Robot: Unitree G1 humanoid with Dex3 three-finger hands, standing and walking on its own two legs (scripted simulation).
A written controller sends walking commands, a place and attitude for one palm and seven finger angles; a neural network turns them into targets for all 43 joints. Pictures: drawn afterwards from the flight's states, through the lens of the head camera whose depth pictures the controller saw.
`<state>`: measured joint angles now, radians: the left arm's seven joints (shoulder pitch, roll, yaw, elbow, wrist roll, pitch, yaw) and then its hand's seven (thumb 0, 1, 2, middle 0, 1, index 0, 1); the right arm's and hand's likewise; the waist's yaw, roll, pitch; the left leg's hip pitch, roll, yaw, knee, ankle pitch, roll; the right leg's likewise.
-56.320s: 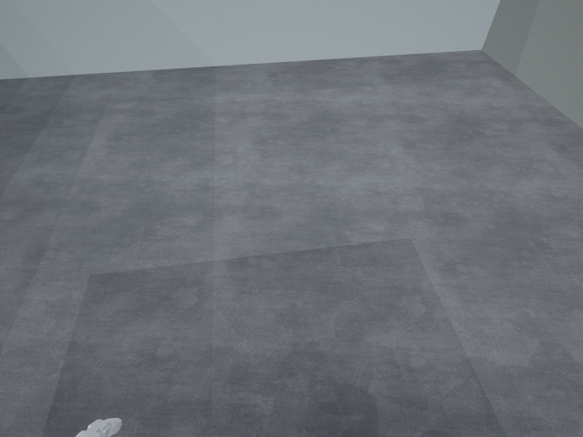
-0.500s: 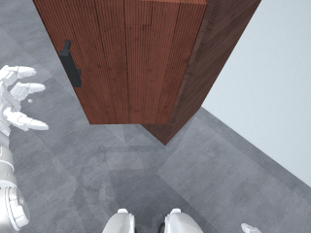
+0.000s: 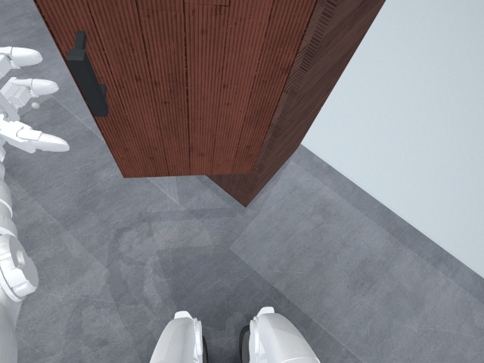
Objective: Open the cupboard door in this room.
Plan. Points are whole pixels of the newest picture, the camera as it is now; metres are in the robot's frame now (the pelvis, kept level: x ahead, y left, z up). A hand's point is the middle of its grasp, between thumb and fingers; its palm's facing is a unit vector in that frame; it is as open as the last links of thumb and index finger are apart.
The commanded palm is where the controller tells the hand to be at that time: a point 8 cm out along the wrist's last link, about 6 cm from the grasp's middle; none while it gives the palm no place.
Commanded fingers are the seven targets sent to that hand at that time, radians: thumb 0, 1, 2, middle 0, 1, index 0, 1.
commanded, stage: move the hooked fingers beside the handle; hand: left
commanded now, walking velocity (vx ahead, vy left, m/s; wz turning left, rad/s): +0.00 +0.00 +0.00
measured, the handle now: (91, 76) +0.55 +0.22 +0.06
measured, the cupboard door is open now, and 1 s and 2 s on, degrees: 45 45 44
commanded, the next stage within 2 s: slide the fingers in behind the handle in 0.92 s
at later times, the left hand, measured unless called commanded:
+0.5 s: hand (26, 96) +0.50 +0.29 +0.07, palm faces +0.09 -1.00 -0.02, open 14.0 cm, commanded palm +0.49 +0.32 +0.06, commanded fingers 0.00 -0.50 0.30 -0.30 -1.20 -0.30 -1.20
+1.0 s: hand (37, 95) +0.51 +0.29 +0.06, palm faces +0.06 -1.00 -0.04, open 14.0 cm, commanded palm +0.50 +0.31 +0.06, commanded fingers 0.00 -0.50 0.30 -0.30 -1.20 -0.30 -1.20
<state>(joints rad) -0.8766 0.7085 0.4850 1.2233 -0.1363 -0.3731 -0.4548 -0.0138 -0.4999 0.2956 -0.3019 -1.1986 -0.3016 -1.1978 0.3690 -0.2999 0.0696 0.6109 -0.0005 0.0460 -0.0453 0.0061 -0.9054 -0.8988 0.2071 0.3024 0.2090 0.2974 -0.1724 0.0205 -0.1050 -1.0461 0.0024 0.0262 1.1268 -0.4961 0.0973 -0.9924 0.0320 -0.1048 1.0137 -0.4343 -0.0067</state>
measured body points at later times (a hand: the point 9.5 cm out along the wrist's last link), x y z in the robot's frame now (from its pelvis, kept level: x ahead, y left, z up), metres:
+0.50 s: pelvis +0.01 -0.01 +0.00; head +0.17 +0.03 +0.42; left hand +0.49 +0.35 +0.07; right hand +0.01 -0.29 -0.09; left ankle +0.01 +0.05 -0.65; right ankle +0.02 -0.13 -0.65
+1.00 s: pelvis +0.01 +0.00 -0.01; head +0.17 +0.04 +0.41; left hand +0.50 +0.34 +0.06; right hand +0.01 -0.28 -0.10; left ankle +0.01 +0.05 -0.65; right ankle +0.02 -0.13 -0.65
